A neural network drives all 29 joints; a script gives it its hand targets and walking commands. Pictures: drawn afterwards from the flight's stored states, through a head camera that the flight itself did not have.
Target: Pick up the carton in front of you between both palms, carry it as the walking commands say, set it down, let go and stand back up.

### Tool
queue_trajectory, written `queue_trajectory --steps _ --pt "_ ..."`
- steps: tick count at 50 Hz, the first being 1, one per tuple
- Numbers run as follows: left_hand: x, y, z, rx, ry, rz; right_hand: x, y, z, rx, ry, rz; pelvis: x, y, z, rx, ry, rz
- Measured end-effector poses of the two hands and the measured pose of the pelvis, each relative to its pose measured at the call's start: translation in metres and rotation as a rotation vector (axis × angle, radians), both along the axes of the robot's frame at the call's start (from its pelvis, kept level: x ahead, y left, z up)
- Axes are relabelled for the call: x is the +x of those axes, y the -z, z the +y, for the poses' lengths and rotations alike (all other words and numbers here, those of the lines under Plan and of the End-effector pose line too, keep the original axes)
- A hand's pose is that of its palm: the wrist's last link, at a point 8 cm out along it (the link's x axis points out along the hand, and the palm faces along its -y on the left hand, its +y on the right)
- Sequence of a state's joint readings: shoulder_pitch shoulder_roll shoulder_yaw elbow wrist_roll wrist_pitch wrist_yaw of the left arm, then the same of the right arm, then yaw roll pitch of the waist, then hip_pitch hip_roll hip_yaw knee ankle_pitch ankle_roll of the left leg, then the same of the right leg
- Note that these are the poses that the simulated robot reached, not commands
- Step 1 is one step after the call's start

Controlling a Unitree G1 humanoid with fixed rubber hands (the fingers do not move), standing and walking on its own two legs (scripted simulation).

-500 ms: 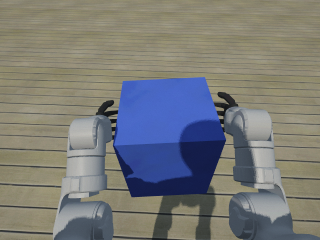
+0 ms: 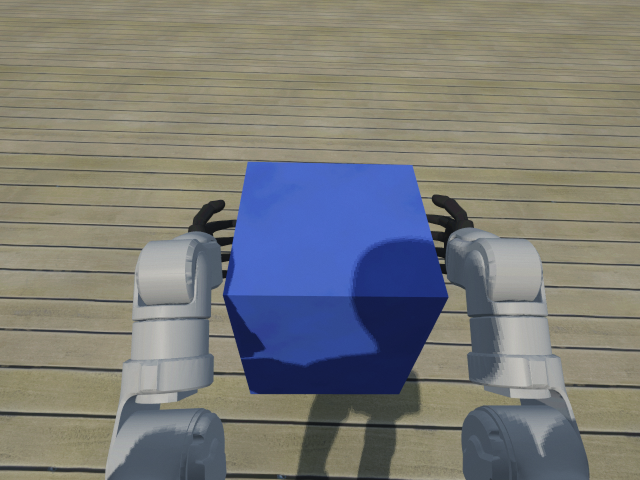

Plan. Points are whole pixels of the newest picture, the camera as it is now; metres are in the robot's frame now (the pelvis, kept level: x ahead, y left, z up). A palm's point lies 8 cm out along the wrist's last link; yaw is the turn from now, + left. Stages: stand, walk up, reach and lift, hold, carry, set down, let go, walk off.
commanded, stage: carry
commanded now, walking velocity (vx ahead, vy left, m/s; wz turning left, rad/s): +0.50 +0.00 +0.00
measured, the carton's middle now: (327, 284) +0.37 -0.01 +0.07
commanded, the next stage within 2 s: none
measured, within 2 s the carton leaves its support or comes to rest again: neither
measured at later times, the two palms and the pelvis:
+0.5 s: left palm (222, 146) +0.66 +0.15 +0.11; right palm (390, 138) +0.65 -0.15 +0.12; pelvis +0.30 +0.01 -0.01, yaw -3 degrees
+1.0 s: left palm (248, 99) +0.90 +0.13 +0.08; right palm (379, 94) +0.89 -0.17 +0.10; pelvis +0.62 -0.01 -0.01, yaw -3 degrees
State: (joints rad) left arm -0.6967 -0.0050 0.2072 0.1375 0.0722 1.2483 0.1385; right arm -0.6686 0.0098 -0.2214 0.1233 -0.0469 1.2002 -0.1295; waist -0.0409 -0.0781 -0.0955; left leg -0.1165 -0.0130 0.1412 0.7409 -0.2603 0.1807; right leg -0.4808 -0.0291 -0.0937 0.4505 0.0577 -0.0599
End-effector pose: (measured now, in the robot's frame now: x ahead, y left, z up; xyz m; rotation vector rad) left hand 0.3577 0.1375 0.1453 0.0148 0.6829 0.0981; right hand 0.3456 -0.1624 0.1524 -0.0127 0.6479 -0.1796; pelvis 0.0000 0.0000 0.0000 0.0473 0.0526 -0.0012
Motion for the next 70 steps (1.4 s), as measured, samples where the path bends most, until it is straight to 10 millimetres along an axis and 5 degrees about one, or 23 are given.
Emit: queue_trajectory --steps 3,11,18,27,35,44,51,57,63,70 --pt "0.038 0.013 -0.007 0.040 -0.006 0.021 0.046 0.017 -0.008 0.029 -0.016 0.022 0.034 0.013 -0.006 -0.041 0.025 0.021" --pt "0.105 0.056 -0.013 0.035 -0.020 0.169 0.124 0.054 -0.013 0.044 -0.019 0.170 0.108 0.000 -0.016 -0.054 0.028 0.047" --pt "0.189 0.042 -0.004 0.014 -0.041 0.080 0.208 0.041 -0.004 0.063 -0.009 0.080 0.188 -0.007 -0.009 -0.040 0.047 0.057" --pt "0.328 0.039 0.020 -0.028 -0.005 0.018 0.331 0.030 0.020 0.013 0.020 0.018 0.320 0.012 0.019 -0.036 0.061 0.038" --pt "0.402 0.050 0.015 -0.046 0.038 0.132 0.383 0.044 0.017 0.031 0.102 0.127 0.406 -0.015 0.032 -0.081 0.079 0.044" --pt "0.477 0.046 0.006 -0.118 -0.026 0.032 0.466 0.033 0.009 0.094 0.121 0.015 0.525 -0.017 0.016 -0.091 0.074 0.047" --pt "0.557 0.065 -0.015 -0.068 -0.043 0.011 0.559 0.059 -0.013 0.071 0.043 0.003 0.635 0.013 -0.016 -0.084 0.047 0.013" --pt "0.612 0.076 -0.022 -0.040 -0.060 0.120 0.622 0.072 -0.021 0.076 0.021 0.115 0.701 -0.001 -0.029 -0.073 0.021 0.022" --pt "0.675 0.062 -0.017 -0.033 -0.066 0.097 0.689 0.058 -0.016 0.067 0.000 0.093 0.771 -0.015 -0.027 -0.055 0.027 0.030" --pt "0.778 0.049 0.003 -0.054 -0.047 0.006 0.784 0.043 0.005 0.047 0.012 0.001 0.872 -0.005 -0.004 -0.071 0.036 0.017"
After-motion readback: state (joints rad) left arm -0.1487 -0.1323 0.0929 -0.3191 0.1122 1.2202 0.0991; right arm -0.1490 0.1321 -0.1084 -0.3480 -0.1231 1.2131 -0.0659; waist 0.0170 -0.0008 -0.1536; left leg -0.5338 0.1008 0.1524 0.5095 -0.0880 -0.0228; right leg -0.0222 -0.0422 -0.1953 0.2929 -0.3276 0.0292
